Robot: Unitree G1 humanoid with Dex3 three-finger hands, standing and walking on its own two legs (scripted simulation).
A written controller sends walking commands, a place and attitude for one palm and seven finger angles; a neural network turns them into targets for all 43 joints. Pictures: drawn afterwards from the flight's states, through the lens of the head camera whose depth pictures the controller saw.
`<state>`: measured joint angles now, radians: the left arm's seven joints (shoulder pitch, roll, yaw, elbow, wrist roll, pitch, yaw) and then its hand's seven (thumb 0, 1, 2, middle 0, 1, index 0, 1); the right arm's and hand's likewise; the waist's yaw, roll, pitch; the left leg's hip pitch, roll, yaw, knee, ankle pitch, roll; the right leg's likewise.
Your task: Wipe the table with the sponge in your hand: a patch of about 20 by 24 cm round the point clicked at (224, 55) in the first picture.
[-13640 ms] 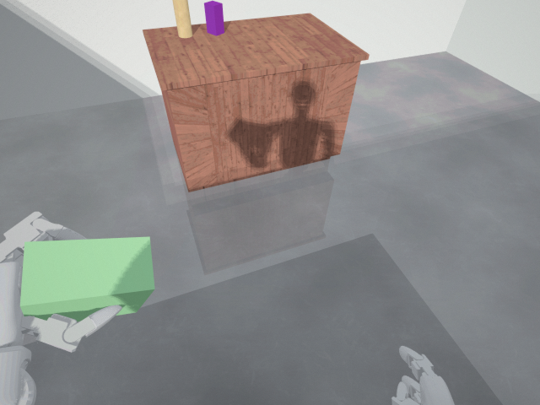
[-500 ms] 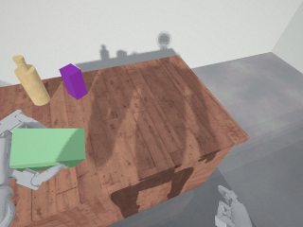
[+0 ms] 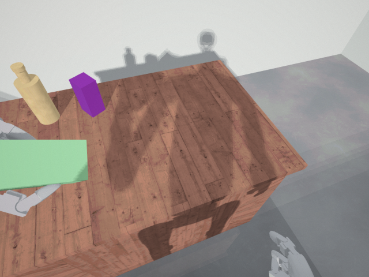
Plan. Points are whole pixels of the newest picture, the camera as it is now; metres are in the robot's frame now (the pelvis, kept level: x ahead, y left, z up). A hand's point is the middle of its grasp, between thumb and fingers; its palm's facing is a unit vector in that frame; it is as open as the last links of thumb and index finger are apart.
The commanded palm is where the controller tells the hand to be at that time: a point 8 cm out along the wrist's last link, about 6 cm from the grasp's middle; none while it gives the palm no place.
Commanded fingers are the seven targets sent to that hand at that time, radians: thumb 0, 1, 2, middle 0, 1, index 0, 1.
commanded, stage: come to a stop and stand still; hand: left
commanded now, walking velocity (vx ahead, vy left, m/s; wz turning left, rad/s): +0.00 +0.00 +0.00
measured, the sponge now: (52, 165) +0.25 +0.24 +0.16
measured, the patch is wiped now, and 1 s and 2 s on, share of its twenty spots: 0.00 0.00 0.00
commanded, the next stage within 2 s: look again from close up in 0.90 s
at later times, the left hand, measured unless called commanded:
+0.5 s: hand out of the picture +0.18 +0.28 +0.17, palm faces +0.47 -0.82 -0.32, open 9.9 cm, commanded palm +0.12 +0.30 +0.18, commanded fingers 0.00 0.10 1.30 -1.20 -1.60 -1.20 -1.60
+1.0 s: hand (5, 225) +0.16 +0.26 +0.16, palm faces +0.43 -0.84 -0.34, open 9.9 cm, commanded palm +0.10 +0.29 +0.18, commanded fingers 0.00 0.10 1.30 -1.20 -1.60 -1.20 -1.60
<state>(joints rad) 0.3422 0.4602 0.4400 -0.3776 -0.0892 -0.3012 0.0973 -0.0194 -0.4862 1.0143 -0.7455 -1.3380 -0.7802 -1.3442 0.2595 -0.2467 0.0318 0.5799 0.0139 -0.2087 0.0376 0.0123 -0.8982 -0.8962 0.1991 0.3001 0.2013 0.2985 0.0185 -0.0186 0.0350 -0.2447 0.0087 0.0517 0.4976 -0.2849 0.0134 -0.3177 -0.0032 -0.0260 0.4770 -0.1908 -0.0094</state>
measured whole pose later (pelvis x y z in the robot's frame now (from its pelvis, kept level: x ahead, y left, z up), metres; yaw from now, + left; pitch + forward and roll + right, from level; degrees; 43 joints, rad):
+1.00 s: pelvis -0.04 +0.00 +0.00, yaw +4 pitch -1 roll +0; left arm 0.43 0.39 0.35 -0.40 -0.10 -0.25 0.11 -0.02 -0.49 1.02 -0.75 -1.33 -0.78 -1.34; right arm 0.24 -0.22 0.01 0.62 0.03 -0.22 0.01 0.01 -0.90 -0.90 0.20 0.30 0.20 0.30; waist 0.01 -0.03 0.04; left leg -0.26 -0.02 0.00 0.48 -0.20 0.01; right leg -0.30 -0.03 -0.08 0.43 -0.12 -0.01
